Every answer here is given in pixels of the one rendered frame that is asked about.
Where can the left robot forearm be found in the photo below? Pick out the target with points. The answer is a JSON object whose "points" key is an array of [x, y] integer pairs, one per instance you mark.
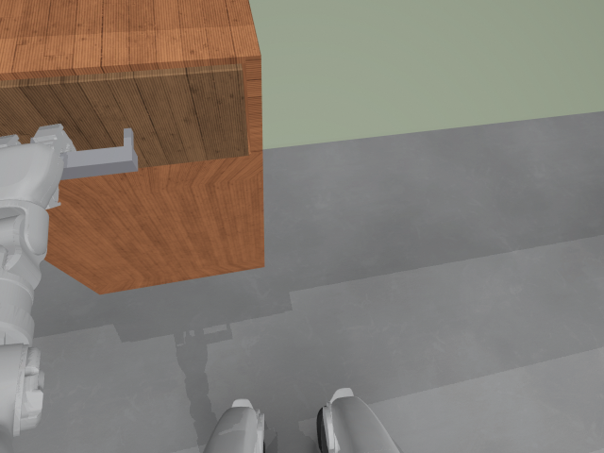
{"points": [[23, 247]]}

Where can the robot left upper arm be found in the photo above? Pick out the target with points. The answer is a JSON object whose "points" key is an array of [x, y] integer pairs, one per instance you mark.
{"points": [[21, 391]]}

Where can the cabinet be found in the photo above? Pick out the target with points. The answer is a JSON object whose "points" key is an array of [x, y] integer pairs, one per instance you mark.
{"points": [[165, 223]]}

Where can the handle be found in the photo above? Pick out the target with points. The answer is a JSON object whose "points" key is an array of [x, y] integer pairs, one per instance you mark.
{"points": [[100, 162]]}

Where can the robot left hand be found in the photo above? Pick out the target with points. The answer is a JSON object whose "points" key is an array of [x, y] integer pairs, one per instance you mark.
{"points": [[32, 171]]}

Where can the drawer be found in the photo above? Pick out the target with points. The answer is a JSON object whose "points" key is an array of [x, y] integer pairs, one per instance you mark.
{"points": [[177, 115]]}

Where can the robot left shin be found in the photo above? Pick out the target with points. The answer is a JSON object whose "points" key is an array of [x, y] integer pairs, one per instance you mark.
{"points": [[241, 403]]}

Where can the left robot thigh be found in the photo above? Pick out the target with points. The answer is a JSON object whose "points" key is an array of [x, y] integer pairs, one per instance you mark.
{"points": [[239, 430]]}

